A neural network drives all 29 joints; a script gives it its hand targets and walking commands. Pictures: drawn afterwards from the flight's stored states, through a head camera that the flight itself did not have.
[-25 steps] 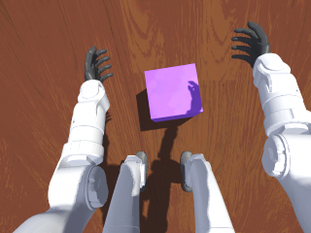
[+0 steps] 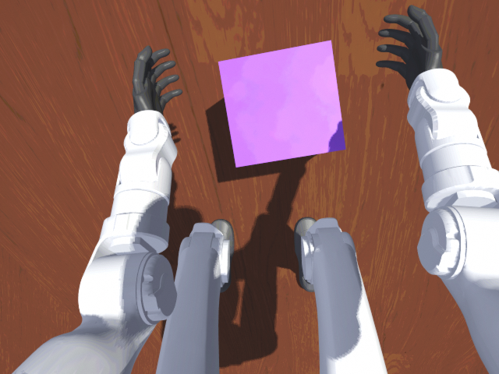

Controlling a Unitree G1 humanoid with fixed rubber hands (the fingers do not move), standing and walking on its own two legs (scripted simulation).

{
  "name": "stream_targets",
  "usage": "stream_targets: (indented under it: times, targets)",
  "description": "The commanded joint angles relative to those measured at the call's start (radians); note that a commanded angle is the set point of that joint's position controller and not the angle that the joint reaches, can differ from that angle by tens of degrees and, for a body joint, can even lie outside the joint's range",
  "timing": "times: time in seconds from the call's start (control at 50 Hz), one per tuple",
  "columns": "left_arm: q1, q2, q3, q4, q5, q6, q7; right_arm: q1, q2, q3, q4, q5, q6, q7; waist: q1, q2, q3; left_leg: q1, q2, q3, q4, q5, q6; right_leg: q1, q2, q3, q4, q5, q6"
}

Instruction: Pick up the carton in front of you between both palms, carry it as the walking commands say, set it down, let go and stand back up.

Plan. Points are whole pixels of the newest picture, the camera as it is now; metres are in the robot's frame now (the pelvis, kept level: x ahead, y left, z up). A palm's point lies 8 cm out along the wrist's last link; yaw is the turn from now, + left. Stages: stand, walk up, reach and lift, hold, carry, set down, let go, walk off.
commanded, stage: reach and lift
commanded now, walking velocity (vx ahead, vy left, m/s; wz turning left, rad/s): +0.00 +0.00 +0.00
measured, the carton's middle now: (279, 114) +0.48 -0.06 -0.42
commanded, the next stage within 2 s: none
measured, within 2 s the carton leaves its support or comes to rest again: leaves its support in 1.34 s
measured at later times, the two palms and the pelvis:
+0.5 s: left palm (184, 119) +0.48 +0.14 -0.34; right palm (365, 97) +0.49 -0.23 -0.35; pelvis -0.05 +0.00 -0.16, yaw +1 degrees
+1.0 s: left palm (200, 115) +0.48 +0.11 -0.34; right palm (354, 96) +0.49 -0.21 -0.35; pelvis -0.04 +0.00 -0.17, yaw +1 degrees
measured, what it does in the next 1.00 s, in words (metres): lowers itself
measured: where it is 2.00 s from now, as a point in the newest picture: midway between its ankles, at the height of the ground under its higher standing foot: (263, 267)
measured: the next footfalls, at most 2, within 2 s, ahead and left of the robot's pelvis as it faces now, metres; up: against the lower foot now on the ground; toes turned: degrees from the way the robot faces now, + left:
none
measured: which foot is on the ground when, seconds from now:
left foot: down 0.00-1.00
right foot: down 0.00-1.00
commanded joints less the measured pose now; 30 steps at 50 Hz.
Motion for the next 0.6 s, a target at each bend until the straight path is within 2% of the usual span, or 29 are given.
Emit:
stream_targets:
  times: [0.0,0.16,0.28,0.36,0.44,0.5,0.58]
  targets:
    - [-0.186,0.105,-0.055,-0.12,-0.064,-0.016,0.026,-0.252,-0.188,0.052,-0.13,0.072,-0.024,-0.018,-0.017,-0.065,-1.076,0.492,-0.053,0.082,0.084,0.449,-0.039,0.59,0.018,-0.042,0.037,0.523,0.027]
    - [-0.38,0.166,-0.117,-0.086,-0.166,0.028,0.062,-0.456,-0.256,0.164,-0.087,0.169,0.011,-0.038,-0.008,-0.117,-1.033,0.396,-0.036,0.104,0.26,0.2,-0.032,0.487,-0.008,-0.07,0.198,0.241,0.026]
    - [-0.503,0.207,-0.114,0.057,-0.18,0.024,0.06,-0.554,-0.271,0.203,0.054,0.185,0.016,-0.052,-0.006,-0.101,-0.852,0.299,-0.019,0.109,0.36,0.068,-0.027,0.385,-0.035,-0.048,0.271,0.085,0.014]
    - [-0.556,0.227,-0.118,0.146,-0.187,-0.003,0.049,-0.598,-0.265,0.229,0.127,0.194,-0.003,-0.058,-0.004,-0.084,-0.765,0.255,-0.013,0.107,0.427,0.079,-0.025,0.334,-0.045,-0.027,0.327,0.088,0.01]
    - [-0.588,0.24,-0.14,0.169,-0.216,-0.035,0.044,-0.643,-0.27,0.259,0.125,0.214,-0.03,-0.073,-0.006,-0.086,-0.791,0.258,-0.014,0.107,0.484,0.146,-0.025,0.367,-0.046,-0.016,0.385,0.166,0.012]
    - [-0.582,0.208,-0.193,0.226,-0.26,-0.047,0.037,-0.654,-0.284,0.267,0.098,0.23,-0.048,-0.082,-0.045,-0.07,-0.795,0.26,-0.022,0.105,0.518,0.193,-0.027,0.359,-0.043,-0.021,0.411,0.227,0.007]
    - [-0.561,0.173,-0.225,0.191,-0.287,-0.054,0.044,-0.619,-0.298,0.261,0.084,0.225,-0.057,-0.08,-0.069,-0.062,-0.84,0.242,-0.038,0.107,0.534,0.24,-0.034,0.416,-0.046,-0.022,0.437,0.3,0.001]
